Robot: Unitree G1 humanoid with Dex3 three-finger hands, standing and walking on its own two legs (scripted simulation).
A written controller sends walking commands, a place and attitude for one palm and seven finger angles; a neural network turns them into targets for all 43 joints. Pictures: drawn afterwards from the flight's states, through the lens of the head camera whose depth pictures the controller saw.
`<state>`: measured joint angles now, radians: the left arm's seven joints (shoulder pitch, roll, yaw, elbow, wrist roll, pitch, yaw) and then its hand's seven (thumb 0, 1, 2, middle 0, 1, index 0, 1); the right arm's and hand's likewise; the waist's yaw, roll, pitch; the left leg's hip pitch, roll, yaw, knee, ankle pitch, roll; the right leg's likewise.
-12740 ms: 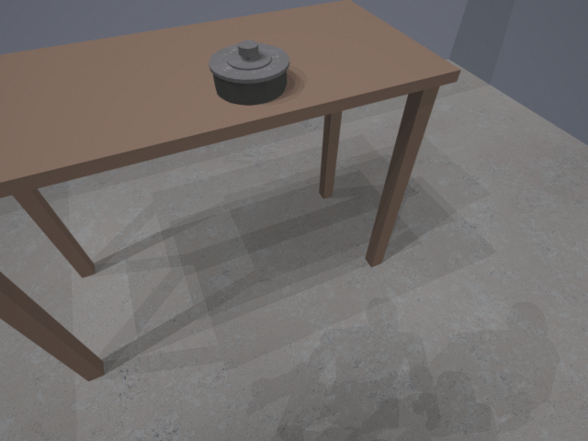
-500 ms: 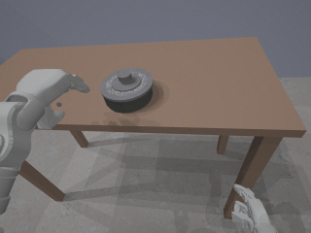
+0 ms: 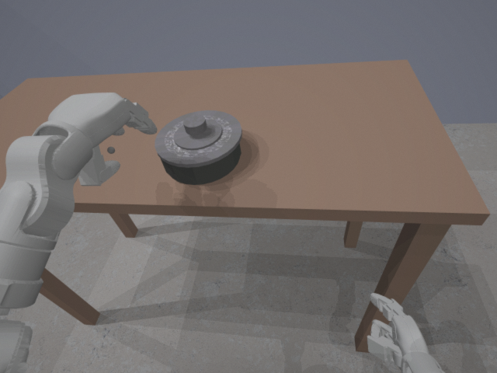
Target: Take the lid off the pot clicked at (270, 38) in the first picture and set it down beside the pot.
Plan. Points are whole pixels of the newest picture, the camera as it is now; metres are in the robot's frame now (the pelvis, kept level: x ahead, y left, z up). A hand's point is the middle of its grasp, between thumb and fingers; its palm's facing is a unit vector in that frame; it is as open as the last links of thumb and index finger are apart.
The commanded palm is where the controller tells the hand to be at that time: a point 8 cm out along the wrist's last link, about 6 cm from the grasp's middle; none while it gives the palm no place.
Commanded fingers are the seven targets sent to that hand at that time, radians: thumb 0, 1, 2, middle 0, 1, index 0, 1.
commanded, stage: move the open hand above the knob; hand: left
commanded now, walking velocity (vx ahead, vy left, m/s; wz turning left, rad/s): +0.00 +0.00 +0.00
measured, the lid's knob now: (195, 124) +0.50 +0.15 +0.16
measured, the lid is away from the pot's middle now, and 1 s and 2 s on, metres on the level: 0.00 0.00 0.00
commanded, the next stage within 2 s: none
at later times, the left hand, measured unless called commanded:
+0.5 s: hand (151, 123) +0.41 +0.18 +0.22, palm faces -0.13 -0.02 -0.99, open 9.8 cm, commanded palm +0.39 +0.19 +0.29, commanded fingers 0.00 -0.36 1.67 -0.88 -0.08 -0.88 -0.08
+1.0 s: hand (179, 103) +0.46 +0.15 +0.23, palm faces -0.17 -0.03 -0.99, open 9.8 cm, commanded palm +0.44 +0.16 +0.29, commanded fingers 0.00 -0.36 1.67 -0.88 -0.08 -0.88 -0.08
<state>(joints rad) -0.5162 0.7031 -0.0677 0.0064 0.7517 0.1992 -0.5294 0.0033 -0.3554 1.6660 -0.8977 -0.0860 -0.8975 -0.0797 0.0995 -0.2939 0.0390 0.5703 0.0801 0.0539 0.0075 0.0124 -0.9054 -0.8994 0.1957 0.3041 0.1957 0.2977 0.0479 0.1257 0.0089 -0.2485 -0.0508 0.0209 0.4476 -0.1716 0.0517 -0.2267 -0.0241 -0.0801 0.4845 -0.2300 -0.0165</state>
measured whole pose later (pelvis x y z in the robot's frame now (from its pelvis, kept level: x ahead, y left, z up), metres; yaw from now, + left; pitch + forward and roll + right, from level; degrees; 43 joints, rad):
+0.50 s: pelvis +0.01 +0.01 +0.00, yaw +0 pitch +0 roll +0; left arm -0.77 0.59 -0.21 0.23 0.81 0.27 -0.52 0.00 -0.35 1.67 -0.90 -0.09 -0.90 -0.08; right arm 0.14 -0.28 0.04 0.59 0.08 0.07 0.02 0.01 -0.91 -0.90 0.20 0.30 0.20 0.30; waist 0.01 0.11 0.00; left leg -0.25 -0.07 0.03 0.42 -0.18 0.07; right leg -0.24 -0.04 -0.07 0.47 -0.24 0.00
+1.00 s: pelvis +0.03 +0.01 +0.00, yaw -1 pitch +2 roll +0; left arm -0.96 0.51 -0.29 0.45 0.85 0.33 -0.52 0.00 -0.35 1.67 -0.90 -0.09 -0.90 -0.08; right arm 0.16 -0.28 0.03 0.61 0.08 0.08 0.02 0.01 -0.91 -0.90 0.20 0.30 0.20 0.30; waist -0.02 0.09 -0.02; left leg -0.24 -0.06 0.03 0.40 -0.19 0.07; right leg -0.23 -0.03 -0.06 0.45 -0.25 0.00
